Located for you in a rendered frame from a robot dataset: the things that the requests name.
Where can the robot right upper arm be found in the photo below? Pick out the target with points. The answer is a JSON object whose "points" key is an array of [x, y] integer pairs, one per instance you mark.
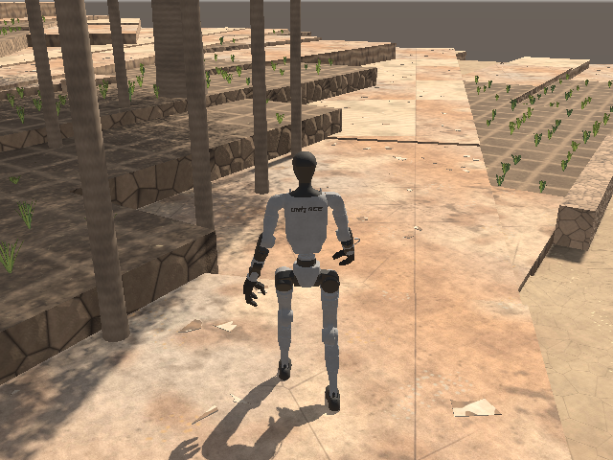
{"points": [[339, 212]]}

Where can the robot left upper arm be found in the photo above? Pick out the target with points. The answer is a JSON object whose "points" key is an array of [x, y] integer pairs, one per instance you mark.
{"points": [[274, 204]]}

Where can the humanoid robot torso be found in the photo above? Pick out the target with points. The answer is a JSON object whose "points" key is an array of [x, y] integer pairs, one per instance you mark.
{"points": [[306, 220]]}

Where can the left robot hand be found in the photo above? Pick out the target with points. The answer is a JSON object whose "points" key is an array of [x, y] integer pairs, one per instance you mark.
{"points": [[247, 290]]}

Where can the humanoid robot head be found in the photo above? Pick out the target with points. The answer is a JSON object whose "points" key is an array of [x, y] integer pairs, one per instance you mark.
{"points": [[304, 164]]}

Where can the left robot forearm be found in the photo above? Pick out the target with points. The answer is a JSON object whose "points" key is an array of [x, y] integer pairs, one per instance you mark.
{"points": [[258, 261]]}

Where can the right robot hand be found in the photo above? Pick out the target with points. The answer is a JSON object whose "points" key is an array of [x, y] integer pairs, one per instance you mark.
{"points": [[340, 254]]}

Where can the right robot forearm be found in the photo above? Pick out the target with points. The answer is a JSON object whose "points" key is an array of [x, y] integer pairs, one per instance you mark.
{"points": [[348, 246]]}

